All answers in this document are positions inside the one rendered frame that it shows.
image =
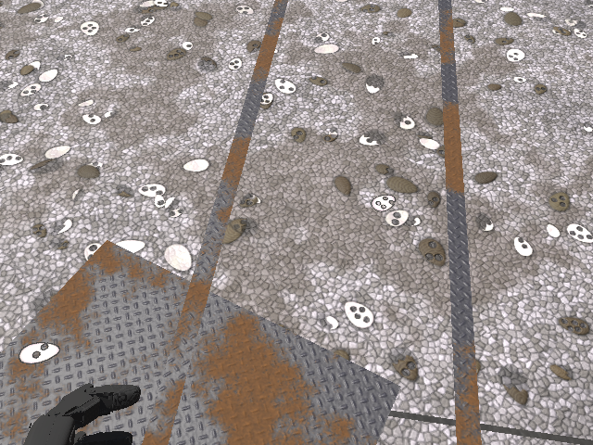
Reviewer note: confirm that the left robot hand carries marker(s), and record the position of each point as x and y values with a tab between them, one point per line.
78	409

